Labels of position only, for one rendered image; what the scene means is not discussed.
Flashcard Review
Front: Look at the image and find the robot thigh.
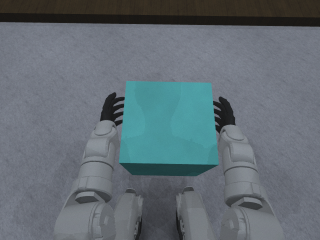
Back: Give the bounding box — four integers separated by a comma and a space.
113, 192, 143, 240
176, 191, 217, 240

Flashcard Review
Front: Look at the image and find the robot right hand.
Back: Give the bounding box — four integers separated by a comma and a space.
213, 96, 236, 134

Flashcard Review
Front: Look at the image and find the robot left upper arm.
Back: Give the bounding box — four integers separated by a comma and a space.
54, 201, 116, 240

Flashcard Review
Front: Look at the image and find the left robot forearm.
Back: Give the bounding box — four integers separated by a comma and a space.
53, 120, 120, 240

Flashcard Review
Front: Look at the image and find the robot right upper arm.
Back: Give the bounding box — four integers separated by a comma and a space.
219, 206, 284, 240

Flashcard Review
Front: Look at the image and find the right robot thigh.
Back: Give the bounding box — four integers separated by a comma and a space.
176, 191, 217, 240

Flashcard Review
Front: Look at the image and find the carton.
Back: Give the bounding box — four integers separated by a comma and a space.
119, 81, 219, 177

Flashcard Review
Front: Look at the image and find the robot left hand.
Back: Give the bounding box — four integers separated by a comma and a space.
100, 92, 125, 127

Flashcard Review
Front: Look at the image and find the right robot forearm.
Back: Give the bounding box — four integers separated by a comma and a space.
217, 124, 285, 240

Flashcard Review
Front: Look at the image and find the left robot thigh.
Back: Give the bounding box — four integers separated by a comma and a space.
113, 192, 143, 240

